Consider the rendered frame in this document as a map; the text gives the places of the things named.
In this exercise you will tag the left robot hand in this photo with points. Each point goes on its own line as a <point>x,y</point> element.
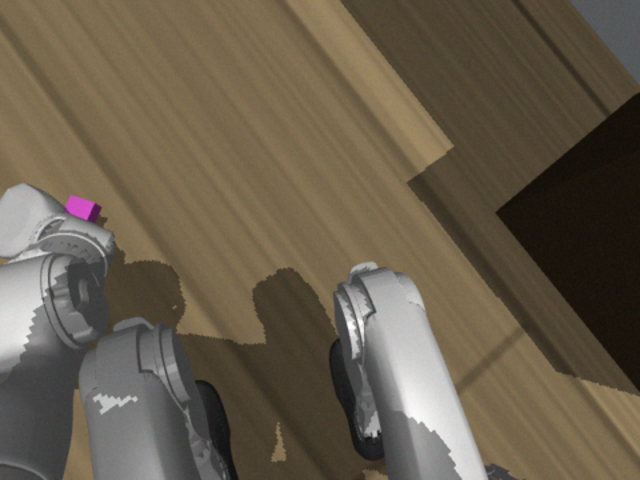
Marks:
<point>22,208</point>

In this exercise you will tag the left robot foot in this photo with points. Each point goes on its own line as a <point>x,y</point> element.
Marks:
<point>218,426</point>

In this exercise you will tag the small box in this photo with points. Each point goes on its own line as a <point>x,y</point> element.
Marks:
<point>83,208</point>

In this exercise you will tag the right robot foot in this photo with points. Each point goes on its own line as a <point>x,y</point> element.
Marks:
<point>367,447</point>

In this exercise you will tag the left robot arm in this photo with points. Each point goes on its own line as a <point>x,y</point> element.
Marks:
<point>52,307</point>

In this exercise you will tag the right robot hand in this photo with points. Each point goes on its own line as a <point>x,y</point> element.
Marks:
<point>495,472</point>

